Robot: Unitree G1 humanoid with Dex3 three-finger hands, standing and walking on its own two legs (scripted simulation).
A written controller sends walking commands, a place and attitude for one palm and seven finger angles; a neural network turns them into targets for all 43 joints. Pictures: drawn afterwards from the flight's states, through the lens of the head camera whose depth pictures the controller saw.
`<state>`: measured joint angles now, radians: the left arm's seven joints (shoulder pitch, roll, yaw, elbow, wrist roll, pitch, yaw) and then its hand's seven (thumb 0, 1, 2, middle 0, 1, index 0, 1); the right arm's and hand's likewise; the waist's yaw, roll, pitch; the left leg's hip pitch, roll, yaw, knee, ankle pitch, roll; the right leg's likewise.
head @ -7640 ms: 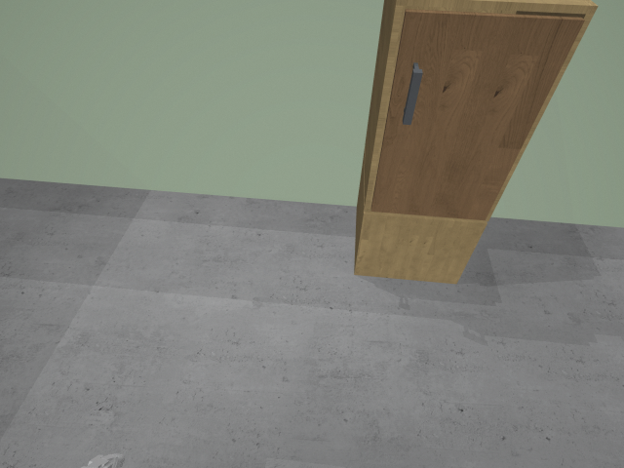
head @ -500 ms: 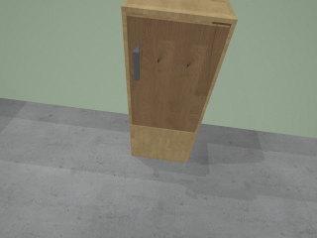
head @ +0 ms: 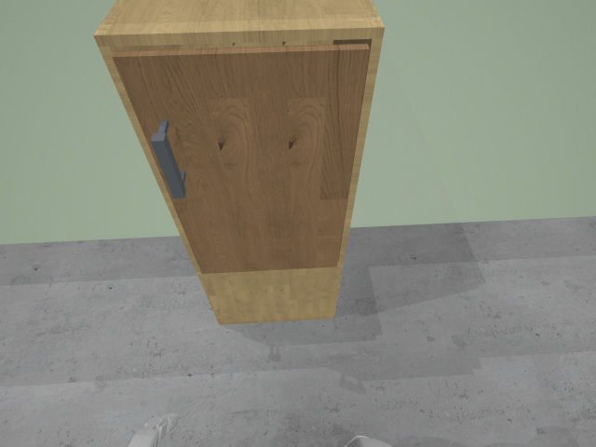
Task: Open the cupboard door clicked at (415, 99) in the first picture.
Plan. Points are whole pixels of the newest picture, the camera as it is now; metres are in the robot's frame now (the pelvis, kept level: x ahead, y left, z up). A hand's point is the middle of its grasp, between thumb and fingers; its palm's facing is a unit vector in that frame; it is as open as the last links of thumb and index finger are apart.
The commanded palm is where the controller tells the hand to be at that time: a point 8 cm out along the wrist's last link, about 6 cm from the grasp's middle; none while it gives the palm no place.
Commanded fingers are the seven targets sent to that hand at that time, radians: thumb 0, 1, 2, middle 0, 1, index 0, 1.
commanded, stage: come to a stop and stand still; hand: left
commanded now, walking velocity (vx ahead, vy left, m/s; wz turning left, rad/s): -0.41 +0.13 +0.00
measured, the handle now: (172, 160) +0.55 +0.22 +0.06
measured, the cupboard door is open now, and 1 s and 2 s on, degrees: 0 0 0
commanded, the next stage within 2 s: look again from close up in 1.20 s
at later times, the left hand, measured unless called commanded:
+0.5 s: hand out of the picture +0.07 +0.24 -0.17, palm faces +0.08 -0.98 -0.21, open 7.3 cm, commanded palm none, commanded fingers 0.00 0.90 0.90 -0.20 -0.30 -0.20 -0.30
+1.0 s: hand out of the picture -0.02 +0.14 -0.15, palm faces +0.03 -0.98 -0.19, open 7.3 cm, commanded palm none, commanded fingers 0.00 0.90 0.90 -0.20 -0.30 -0.20 -0.30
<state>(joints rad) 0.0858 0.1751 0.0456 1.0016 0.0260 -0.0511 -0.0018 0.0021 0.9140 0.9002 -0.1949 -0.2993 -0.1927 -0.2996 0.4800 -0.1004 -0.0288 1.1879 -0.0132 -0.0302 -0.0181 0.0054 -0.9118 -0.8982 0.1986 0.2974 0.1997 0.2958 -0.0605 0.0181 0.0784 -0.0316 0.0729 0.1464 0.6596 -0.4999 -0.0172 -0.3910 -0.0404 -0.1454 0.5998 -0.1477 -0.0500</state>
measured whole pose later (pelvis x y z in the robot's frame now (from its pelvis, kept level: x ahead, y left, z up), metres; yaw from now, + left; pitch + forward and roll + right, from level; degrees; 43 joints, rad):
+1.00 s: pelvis -0.02 -0.02 +0.02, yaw +0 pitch -3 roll +0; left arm 0.30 0.11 0.00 1.13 0.01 0.01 0.03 0.01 0.92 0.90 -0.20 -0.30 -0.20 -0.30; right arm 0.33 -0.17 -0.03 1.16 -0.01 0.03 -0.02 0.01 -0.91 -0.90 0.20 0.30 0.20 0.30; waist -0.03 0.05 0.00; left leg -0.26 0.08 0.01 0.43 -0.11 -0.05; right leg -0.11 0.01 -0.06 0.46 -0.31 -0.03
